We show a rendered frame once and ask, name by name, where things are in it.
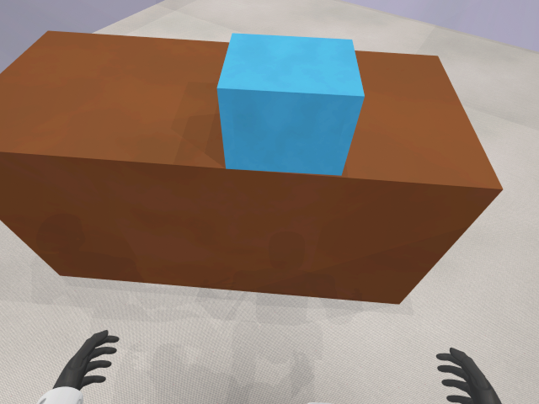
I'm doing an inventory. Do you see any left robot forearm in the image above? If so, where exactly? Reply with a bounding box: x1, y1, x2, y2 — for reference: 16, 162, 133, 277
37, 386, 83, 404

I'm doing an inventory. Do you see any robot right hand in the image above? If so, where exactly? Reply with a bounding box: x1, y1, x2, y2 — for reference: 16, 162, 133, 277
436, 348, 502, 404

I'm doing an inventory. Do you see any carton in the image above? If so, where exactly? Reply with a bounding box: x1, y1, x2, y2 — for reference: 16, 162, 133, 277
217, 33, 365, 176

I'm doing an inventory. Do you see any robot left hand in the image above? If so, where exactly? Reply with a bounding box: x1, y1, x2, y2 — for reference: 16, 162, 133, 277
53, 330, 119, 391

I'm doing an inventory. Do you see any pedestal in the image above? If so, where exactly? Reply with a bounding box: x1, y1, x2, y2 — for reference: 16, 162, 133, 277
0, 30, 503, 305

